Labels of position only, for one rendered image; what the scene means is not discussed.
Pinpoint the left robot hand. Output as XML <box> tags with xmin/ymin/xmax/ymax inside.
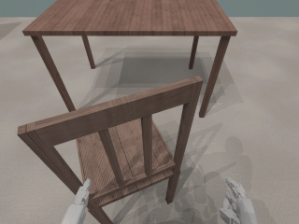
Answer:
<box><xmin>61</xmin><ymin>178</ymin><xmax>91</xmax><ymax>224</ymax></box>

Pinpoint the chair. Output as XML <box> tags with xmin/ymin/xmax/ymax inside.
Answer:
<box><xmin>17</xmin><ymin>76</ymin><xmax>204</xmax><ymax>224</ymax></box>

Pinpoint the right robot hand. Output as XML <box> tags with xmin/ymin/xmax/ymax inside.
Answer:
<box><xmin>220</xmin><ymin>176</ymin><xmax>259</xmax><ymax>224</ymax></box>

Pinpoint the table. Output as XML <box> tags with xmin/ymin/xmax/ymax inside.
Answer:
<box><xmin>22</xmin><ymin>0</ymin><xmax>238</xmax><ymax>118</ymax></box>

